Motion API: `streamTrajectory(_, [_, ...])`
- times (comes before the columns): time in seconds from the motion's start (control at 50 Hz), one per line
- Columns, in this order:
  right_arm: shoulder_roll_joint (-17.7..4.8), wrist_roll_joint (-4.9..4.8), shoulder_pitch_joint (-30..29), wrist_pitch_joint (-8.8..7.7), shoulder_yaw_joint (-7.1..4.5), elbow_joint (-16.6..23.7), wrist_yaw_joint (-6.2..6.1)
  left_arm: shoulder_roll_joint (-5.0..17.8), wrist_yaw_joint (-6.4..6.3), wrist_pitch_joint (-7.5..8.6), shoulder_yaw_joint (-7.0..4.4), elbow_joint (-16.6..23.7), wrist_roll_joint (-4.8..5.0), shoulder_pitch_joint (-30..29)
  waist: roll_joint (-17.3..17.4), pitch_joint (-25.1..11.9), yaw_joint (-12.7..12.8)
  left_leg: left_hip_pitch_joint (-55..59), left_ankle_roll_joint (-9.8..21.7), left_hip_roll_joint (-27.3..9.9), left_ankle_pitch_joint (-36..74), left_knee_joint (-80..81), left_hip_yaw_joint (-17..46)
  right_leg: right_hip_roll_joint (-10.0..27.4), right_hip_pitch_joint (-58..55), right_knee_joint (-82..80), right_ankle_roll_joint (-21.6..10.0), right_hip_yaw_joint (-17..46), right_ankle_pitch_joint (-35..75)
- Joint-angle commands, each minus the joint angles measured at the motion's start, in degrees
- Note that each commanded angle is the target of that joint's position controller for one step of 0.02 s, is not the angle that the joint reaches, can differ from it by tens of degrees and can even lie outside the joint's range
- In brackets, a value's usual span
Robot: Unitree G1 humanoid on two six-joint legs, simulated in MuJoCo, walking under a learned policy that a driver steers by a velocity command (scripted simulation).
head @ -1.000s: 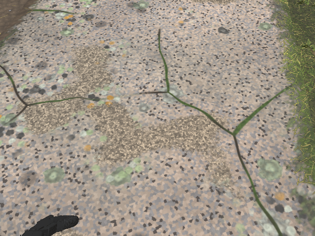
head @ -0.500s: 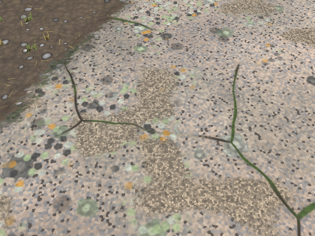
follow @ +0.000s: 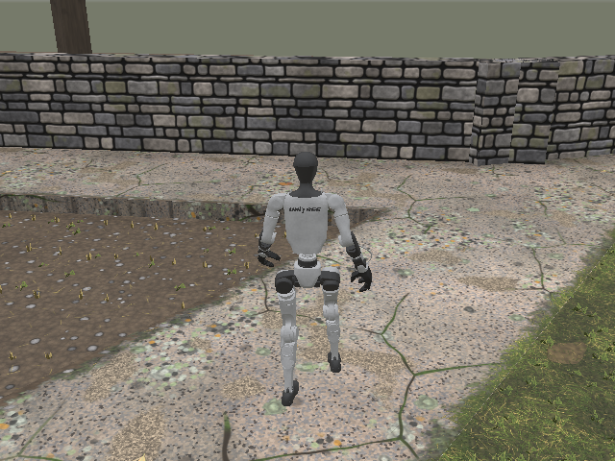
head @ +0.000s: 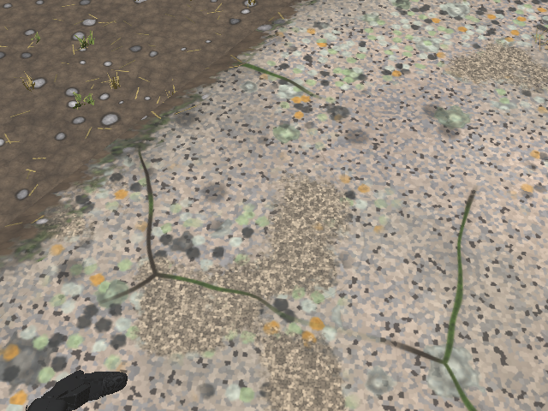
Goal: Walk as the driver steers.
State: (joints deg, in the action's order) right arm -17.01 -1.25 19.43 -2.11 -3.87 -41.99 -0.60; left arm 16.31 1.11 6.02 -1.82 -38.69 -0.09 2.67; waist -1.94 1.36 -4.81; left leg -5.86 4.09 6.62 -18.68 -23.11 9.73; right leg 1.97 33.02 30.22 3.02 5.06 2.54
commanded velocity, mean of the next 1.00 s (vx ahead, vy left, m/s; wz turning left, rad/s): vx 0.19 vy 0.00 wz -0.29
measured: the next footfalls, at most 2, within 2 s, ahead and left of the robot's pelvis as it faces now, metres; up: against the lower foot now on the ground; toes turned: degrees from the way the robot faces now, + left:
right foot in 0.06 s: +0.21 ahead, -0.14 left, +0.00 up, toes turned +4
left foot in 0.50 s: +0.37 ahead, +0.08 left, +0.00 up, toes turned -10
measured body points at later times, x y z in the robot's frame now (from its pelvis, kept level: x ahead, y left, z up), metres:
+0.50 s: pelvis +0.23 -0.02 -0.01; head +0.26 -0.02 +0.44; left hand +0.28 +0.27 -0.13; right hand +0.43 -0.27 -0.08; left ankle +0.33 +0.09 -0.74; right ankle +0.18 -0.14 -0.74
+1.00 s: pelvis +0.25 -0.05 -0.01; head +0.27 -0.09 +0.44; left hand +0.49 +0.16 -0.08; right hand +0.27 -0.37 -0.12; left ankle +0.31 +0.09 -0.69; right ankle +0.22 -0.15 -0.74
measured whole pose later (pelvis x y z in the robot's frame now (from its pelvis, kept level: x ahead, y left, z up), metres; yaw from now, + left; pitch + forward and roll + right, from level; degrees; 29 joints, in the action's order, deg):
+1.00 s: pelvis +0.25 -0.05 -0.01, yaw -23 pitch +1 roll +2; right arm -18.2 0.4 7.1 1.4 -4.9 -43.1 -1.6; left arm 17.4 0.0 -2.4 -3.9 -37.0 -0.8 11.5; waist 1.7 3.0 -0.3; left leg -26.6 -3.1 -3.0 -28.3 -53.5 -2.1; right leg -0.2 18.4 33.5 -2.5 0.9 -16.6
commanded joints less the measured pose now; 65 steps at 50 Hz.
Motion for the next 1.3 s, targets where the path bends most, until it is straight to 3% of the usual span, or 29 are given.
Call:
streamTrajectory(0.02, [-8.3, 0.25, 1.6, -0.27, -2.19, 1.9, -0.24, 6.7, 0.40, 1.52, -2.27, 4.1, 0.25, -1.8, 8.7, -1.5, 1.8, -0.8, 6.7, -15.8, 16.6, 1.3, 11.4, -1.0, -7.7, -2.2, -2.7, -1.7, -3.5])
streamTrajectory(0.06, [-5.9, 0.61, 0.7, -0.27, -1.33, 2.4, 0.06, 9.2, -0.11, 2.00, -3.70, 2.1, -0.50, 7.4, 8.0, -6.8, 6.7, -1.9, 4.2, -11.8, 25.5, -9.9, 8.7, 0.4, -21.8, -4.2, -6.6, -1.6, -4.3])
streamTrajectory(0.08, [-3.3, 1.63, 2.6, -0.48, -0.18, 3.4, 0.05, 12.7, -0.39, 2.04, -4.57, 1.3, -1.13, 16.0, 0.8, -15.3, 9.3, -10.1, 1.8, -7.6, 15.1, -26.0, 4.5, 10.0, -37.3, -2.2, -11.2, 9.2, -4.0])
streamTrajectory(0.1, [-0.7, -0.25, 10.1, -1.14, 0.69, 3.6, 0.07, 16.0, 0.25, 1.14, -5.80, -1.9, -0.70, 21.2, -18.1, -20.1, 6.9, -29.7, -2.2, -0.2, -12.2, -43.7, -1.6, 19.9, -51.9, -9.6, -20.1, 35.4, -19.9])
streamTrajectory(0.12, [-6.1, -0.74, 7.3, -1.37, -0.14, 2.7, -0.01, 10.5, 0.59, 0.97, -4.46, -1.6, 0.97, 21.1, -10.6, -15.3, 8.9, -37.0, -2.3, -3.4, -13.5, -49.8, 1.7, 19.8, -50.1, -13.3, -18.9, 39.8, -33.4])
streamTrajectory(0.14, [-8.3, -0.70, 0.2, -1.42, -0.80, 4.0, 0.07, 7.9, 0.35, 0.65, -3.65, -1.2, 0.89, 18.0, -5.0, -7.9, 9.9, -39.3, -2.3, -5.6, -8.2, -50.9, 0.5, 17.8, -43.6, -13.9, -16.6, 31.4, -32.1])
streamTrajectory(0.18, [-6.9, 1.39, -6.2, -1.85, -0.74, 5.9, -0.04, 6.5, 0.36, 0.03, -2.67, -0.6, -0.36, 12.1, -0.4, -0.9, 7.3, -36.0, -3.3, -8.9, -2.7, -45.9, -3.5, 13.3, -31.0, -14.5, -16.3, 20.4, -5.6])
streamTrajectory(0.24, [-3.1, 2.07, -4.0, -1.84, -0.04, 5.6, 0.06, 4.9, 0.22, -0.01, -1.85, -1.5, -0.22, 10.6, -3.2, -3.8, 3.9, -27.6, -5.8, -9.8, -3.3, -35.6, -5.7, 9.1, -26.2, -13.2, -16.2, 10.7, 24.5])
streamTrajectory(0.28, [-1.2, 2.12, -5.4, -1.65, 0.76, 5.8, -0.15, 7.8, -0.48, -0.69, -2.81, -2.5, 0.13, 10.6, -3.6, -5.4, 3.9, -23.9, -7.2, -8.4, -0.7, -26.9, -7.3, 8.2, -24.4, -12.7, -16.7, 7.4, 30.7])
streamTrajectory(0.34, [-2.3, 1.58, -9.2, -0.91, 0.63, 6.0, -0.34, 11.1, -1.45, -2.55, -4.11, -3.3, 1.10, 11.9, -4.2, -6.9, 5.1, -18.6, -7.8, -5.8, 9.3, -18.3, -7.7, 6.9, -22.2, -12.1, -15.2, 6.2, 26.1])
streamTrajectory(0.46, [-4.5, 1.38, -12.2, -1.04, -0.64, 7.0, 0.05, 9.7, -2.91, -5.12, -4.26, -3.0, 1.93, 11.2, -4.9, -5.5, 3.9, -11.4, -5.7, -4.7, 15.8, -3.3, -5.1, 5.5, -21.4, -5.9, -11.3, 13.3, 5.7])
streamTrajectory(0.48, [-5.5, 1.89, -10.8, -1.48, -1.08, 6.7, -0.07, 8.4, -3.01, -5.25, -3.97, -2.5, 1.78, 11.0, -3.9, -6.0, 3.1, -6.5, -4.1, -6.7, 21.4, 1.0, -4.9, 3.2, -19.5, -2.6, -9.3, 13.2, 1.0])
streamTrajectory(0.5, [-8.9, 2.91, -8.1, -1.60, -1.84, 7.0, -0.69, 5.2, -2.93, -5.09, -3.03, -1.3, 0.72, 11.7, 2.2, -10.1, 3.0, 2.7, -0.5, -16.2, 34.2, 0.1, 1.9, -0.5, -14.3, 6.6, -6.6, 10.3, -10.1])
streamTrajectory(0.52, [-10.6, 3.63, -7.5, -0.61, -2.00, 7.8, -1.25, 2.1, -2.77, -4.81, -2.17, -1.8, -0.29, 19.1, 15.0, -13.4, 5.8, 12.2, 7.5, -28.6, 53.3, -2.7, 13.1, -7.6, -3.3, 19.7, -3.1, 3.8, -41.3])
streamTrajectory(0.54, [-9.4, 3.02, -5.7, 0.29, -2.09, 6.8, -0.90, 6.0, -2.75, -5.02, -2.87, -1.8, 0.60, 22.0, 18.4, -16.5, 5.4, 11.2, 12.9, -33.5, 44.5, 0.4, 21.5, -5.7, 0.6, 29.9, -1.1, 1.7, -44.6])
streamTrajectory(0.56, [-6.4, 2.38, -7.8, 0.51, -1.32, 7.4, -0.80, 9.6, -3.02, -5.84, -4.13, -2.6, 1.17, 19.9, 12.1, -12.6, 5.0, 8.4, 11.8, -29.6, 34.8, 1.6, 17.4, -3.4, 2.7, 35.9, 0.3, 1.9, -40.2])
streamTrajectory(0.58, [-4.8, 2.24, -10.7, 0.67, -0.83, 7.4, -0.74, 10.3, -3.38, -6.94, -4.67, -2.7, 1.40, 17.4, 9.2, -9.5, 5.2, 4.7, 9.6, -26.1, 28.8, 2.3, 11.5, -2.3, 4.0, 37.9, 1.1, 1.2, -36.1])
streamTrajectory(0.66, [-5.1, 2.93, -15.4, 1.07, -0.86, 6.8, -0.95, 6.8, -3.71, -9.39, -4.41, -1.0, 1.22, 15.6, 10.4, -4.9, 6.5, -6.8, 8.6, -20.7, 23.6, 6.7, -1.0, -0.9, -1.7, 35.9, 3.1, -2.2, -27.2])
streamTrajectory(0.74, [-6.5, 2.43, -14.7, 1.51, -1.57, 5.4, -1.64, 4.9, -2.67, -9.14, -3.47, 2.0, 0.83, 11.2, 10.3, -6.5, 4.9, -4.3, 9.9, -22.4, 23.7, 6.9, -4.6, 1.2, -4.7, 24.8, 2.6, -3.5, -24.1])
streamTrajectory(0.82, [-9.0, 1.69, -14.2, 2.08, -2.50, 4.3, -1.11, 6.2, -1.29, -9.25, -3.55, 3.6, 0.88, 9.6, 10.8, -7.0, 4.2, -3.8, 9.6, -24.4, 23.5, 5.9, -6.5, 1.0, -10.4, 15.8, 0.5, -6.3, -23.0])
streamTrajectory(0.9, [-8.8, -0.20, -13.6, 2.43, -2.66, 2.5, -0.92, 7.2, -0.48, -9.50, -4.54, 2.8, 0.63, 13.3, 9.0, -6.6, 6.8, -6.7, 3.4, -22.7, 16.6, -2.1, -10.6, -1.7, -21.3, -1.4, -4.5, -8.4, -13.7])
streamTrajectory(0.92, [-6.4, 0.39, -10.6, 2.51, -2.18, 1.2, -0.65, 10.2, -1.01, -9.44, -5.52, 2.7, 0.47, 14.9, 1.4, -5.8, 6.5, -13.1, -1.7, -19.0, 8.3, -11.0, -15.3, 1.7, -27.3, -7.5, -7.3, -1.5, -4.0])
streamTrajectory(0.94, [-2.9, 3.66, -9.8, 2.52, -0.99, 3.4, -0.21, 16.9, -2.22, -9.37, -6.73, 4.6, 0.49, 14.8, -17.4, -5.1, 4.0, -29.7, -8.4, -10.1, -17.5, -29.5, -20.1, 17.1, -34.3, -8.5, -15.5, 19.8, 15.9])
streamTrajectory(0.96, [-5.5, 2.88, -16.7, 2.29, -1.80, 5.3, -0.93, 16.5, -1.58, -8.12, -6.37, 5.6, -1.81, 15.2, -13.3, -6.7, 9.1, -33.0, -8.5, -6.6, -20.9, -39.4, -9.8, 20.5, -27.9, -11.2, -23.2, 24.9, 12.5])
streamTrajectory(0.98, [-7.0, 1.48, -17.7, 2.50, -2.39, 5.2, -1.33, 14.9, -1.28, -6.94, -5.87, 5.4, -2.11, 13.1, -8.1, -5.3, 8.0, -33.5, -7.6, -7.8, -16.0, -43.0, -7.2, 17.1, -26.5, -11.9, -21.3, 19.9, 7.5])
streamTrajectory(1.02, [-7.3, 1.67, -14.8, 2.96, -2.97, 3.0, -2.22, 11.3, -1.77, -6.28, -4.94, 5.9, 0.02, 7.6, -4.8, -4.6, 5.2, -33.6, -7.2, -8.9, -7.3, -42.1, -5.8, 12.1, -26.0, -11.2, -15.7, 14.6, 2.2])
streamTrajectory(1.08, [-6.4, 1.59, -12.7, 2.71, -3.05, 2.6, -2.05, 9.7, -2.64, -6.66, -4.03, 6.4, 0.17, 6.6, -5.6, -6.6, 4.0, -29.7, -8.4, -7.1, -1.5, -42.9, -6.0, 9.5, -24.9, -10.7, -15.5, 12.5, 6.1])
streamTrajectory(1.18, [-4.8, 1.26, -15.6, 2.17, -2.23, 3.5, -1.52, 11.1, -3.42, -7.18, -4.64, 6.3, 0.47, 8.3, -6.1, -6.1, 5.8, -27.9, -9.5, -6.0, 0.2, -28.1, -4.8, 8.4, -27.3, -9.7, -15.6, 15.8, 0.1])
streamTrajectory(1.3, [-5.5, 0.63, -15.3, 1.04, -2.28, 3.8, -0.20, 12.0, -2.63, -8.02, -5.18, 7.1, 0.61, 6.9, -7.4, -5.7, 6.2, -19.1, -8.6, -4.1, -2.9, -16.8, -4.2, 7.6, -23.8, -8.1, -16.2, 22.9, 0.0])
Keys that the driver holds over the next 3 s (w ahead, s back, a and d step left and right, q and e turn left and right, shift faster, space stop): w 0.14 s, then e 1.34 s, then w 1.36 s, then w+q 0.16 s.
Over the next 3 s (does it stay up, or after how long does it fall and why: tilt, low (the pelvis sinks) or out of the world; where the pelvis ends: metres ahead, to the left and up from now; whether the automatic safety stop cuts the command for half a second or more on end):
stays up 0.69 -0.56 0.01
